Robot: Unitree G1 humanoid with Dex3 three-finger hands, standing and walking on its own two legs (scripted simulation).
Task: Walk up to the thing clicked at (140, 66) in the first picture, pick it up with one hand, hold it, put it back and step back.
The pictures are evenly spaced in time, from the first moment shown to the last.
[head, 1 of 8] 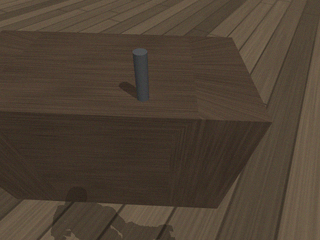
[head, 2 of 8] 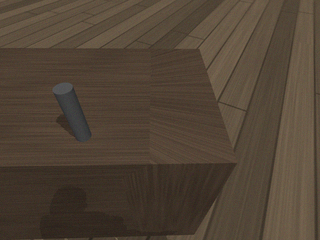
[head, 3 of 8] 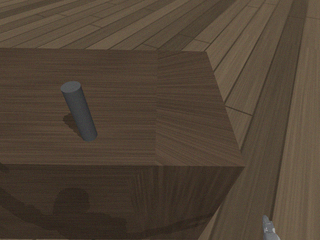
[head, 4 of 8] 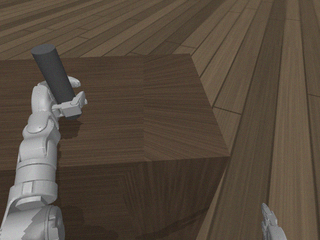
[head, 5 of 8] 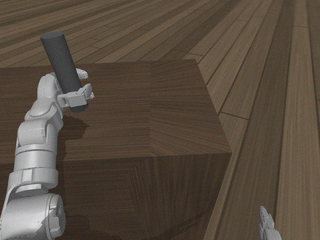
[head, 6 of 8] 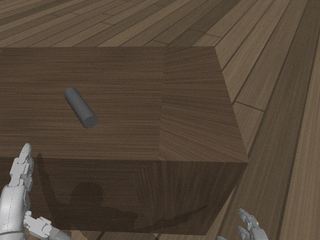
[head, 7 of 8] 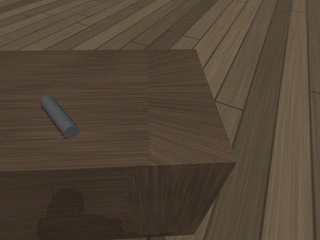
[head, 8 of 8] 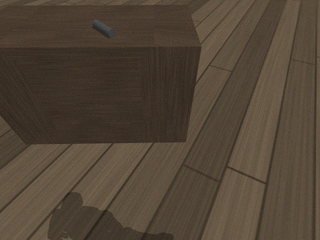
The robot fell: no
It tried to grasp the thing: yes
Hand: left
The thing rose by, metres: 0.28
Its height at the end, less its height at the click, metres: -0.07
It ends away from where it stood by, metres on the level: 0.11
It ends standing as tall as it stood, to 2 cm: no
